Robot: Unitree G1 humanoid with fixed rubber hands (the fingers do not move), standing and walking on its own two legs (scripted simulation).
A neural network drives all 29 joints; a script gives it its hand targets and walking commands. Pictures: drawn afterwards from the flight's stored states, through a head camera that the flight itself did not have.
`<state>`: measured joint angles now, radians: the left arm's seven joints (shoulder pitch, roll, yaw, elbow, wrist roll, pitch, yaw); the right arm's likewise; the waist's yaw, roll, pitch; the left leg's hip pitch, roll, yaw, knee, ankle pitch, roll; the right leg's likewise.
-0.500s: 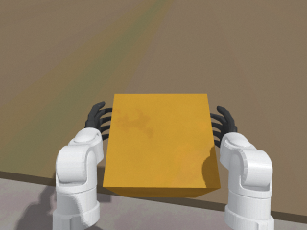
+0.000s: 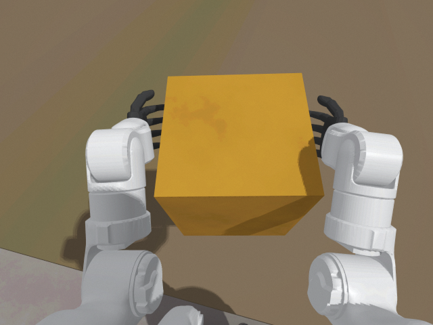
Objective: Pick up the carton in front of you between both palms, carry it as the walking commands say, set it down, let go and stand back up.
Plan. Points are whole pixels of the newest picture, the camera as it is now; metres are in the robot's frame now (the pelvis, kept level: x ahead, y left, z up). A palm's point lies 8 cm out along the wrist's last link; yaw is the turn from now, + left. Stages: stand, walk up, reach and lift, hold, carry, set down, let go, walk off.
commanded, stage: carry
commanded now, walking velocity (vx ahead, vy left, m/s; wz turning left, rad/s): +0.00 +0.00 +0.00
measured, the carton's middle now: (234, 166) +0.39 +0.01 +0.03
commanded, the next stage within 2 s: none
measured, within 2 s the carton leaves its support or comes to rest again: neither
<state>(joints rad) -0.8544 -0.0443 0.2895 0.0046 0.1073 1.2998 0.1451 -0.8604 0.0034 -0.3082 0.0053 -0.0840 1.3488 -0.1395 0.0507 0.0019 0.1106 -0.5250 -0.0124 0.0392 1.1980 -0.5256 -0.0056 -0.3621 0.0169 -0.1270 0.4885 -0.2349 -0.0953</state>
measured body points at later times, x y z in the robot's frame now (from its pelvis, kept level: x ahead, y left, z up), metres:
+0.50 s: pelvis +0.29 +0.02 +0.02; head +0.37 +0.04 +0.46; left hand +0.68 +0.16 +0.14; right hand +0.67 -0.14 +0.14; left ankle +0.07 +0.11 -0.68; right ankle +0.44 -0.01 -0.61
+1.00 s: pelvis +0.50 +0.02 +0.13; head +0.51 +0.01 +0.58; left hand +0.87 +0.16 +0.26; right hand +0.86 -0.14 +0.25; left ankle +0.55 +0.13 -0.60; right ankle +0.45 -0.01 -0.61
